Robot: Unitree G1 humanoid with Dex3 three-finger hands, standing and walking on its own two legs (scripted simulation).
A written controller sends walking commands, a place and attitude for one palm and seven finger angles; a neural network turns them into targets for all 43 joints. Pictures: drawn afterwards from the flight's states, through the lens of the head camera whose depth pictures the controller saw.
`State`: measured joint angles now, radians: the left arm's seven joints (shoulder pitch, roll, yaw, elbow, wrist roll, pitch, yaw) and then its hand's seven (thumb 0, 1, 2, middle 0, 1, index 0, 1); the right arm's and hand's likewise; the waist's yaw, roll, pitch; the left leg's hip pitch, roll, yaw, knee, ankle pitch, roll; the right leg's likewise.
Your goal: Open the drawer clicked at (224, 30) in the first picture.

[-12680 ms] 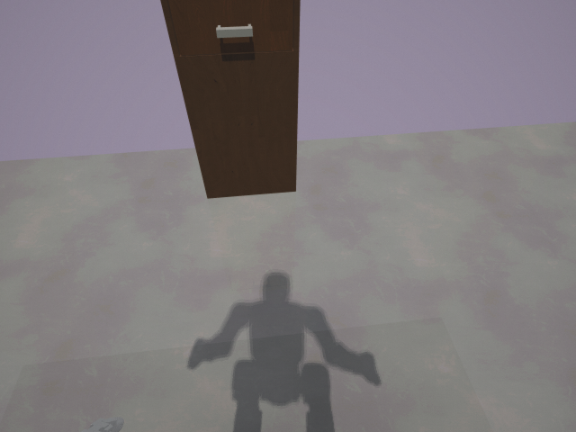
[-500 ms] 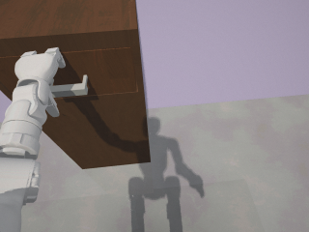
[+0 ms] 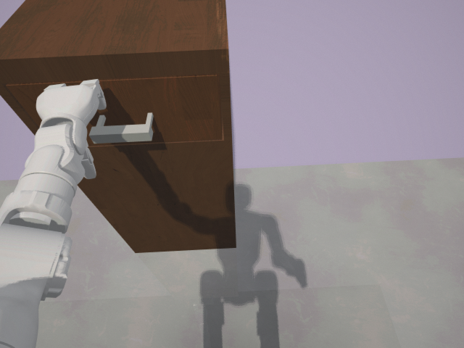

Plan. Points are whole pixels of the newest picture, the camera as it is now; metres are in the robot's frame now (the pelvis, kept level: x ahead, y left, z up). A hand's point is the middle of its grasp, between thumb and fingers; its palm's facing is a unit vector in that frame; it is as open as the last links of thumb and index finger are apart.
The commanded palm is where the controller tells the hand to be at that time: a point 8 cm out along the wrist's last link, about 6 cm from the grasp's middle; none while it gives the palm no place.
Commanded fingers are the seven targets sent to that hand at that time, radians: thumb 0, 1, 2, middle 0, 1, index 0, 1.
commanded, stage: move the hooked fingers above the handle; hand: left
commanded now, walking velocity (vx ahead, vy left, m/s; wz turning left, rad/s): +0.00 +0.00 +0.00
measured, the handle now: (124, 126) +0.54 +0.23 +0.05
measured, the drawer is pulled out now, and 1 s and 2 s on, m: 0.00 0.00 0.00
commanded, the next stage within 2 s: none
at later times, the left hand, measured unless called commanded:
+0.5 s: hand (113, 118) +0.49 +0.22 +0.12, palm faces -0.05 -0.02 -1.00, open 13.7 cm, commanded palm +0.46 +0.24 +0.17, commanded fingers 0.00 -0.50 0.30 -0.30 -1.20 -0.30 -1.20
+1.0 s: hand (96, 111) +0.50 +0.24 +0.13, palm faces +0.05 +0.01 -1.00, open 13.7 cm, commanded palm +0.46 +0.24 +0.17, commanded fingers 0.00 -0.50 0.30 -0.30 -1.20 -0.30 -1.20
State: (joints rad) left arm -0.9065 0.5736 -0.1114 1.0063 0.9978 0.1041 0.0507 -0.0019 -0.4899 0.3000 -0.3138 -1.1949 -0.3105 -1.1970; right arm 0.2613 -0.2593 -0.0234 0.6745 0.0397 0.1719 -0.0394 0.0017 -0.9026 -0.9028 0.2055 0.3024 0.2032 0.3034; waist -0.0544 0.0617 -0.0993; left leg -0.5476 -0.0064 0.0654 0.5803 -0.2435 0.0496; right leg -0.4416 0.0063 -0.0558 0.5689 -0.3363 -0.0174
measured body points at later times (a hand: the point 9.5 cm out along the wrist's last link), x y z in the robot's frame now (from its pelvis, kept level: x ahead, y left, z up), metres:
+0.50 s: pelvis +0.00 -0.01 +0.00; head +0.05 -0.04 +0.45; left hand +0.48 +0.21 +0.18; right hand +0.04 -0.26 -0.14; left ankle +0.02 +0.09 -0.73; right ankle -0.04 -0.11 -0.73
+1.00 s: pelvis +0.00 +0.00 +0.00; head +0.07 -0.02 +0.44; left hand +0.49 +0.24 +0.19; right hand +0.05 -0.28 -0.14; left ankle +0.02 +0.09 -0.73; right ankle -0.04 -0.11 -0.73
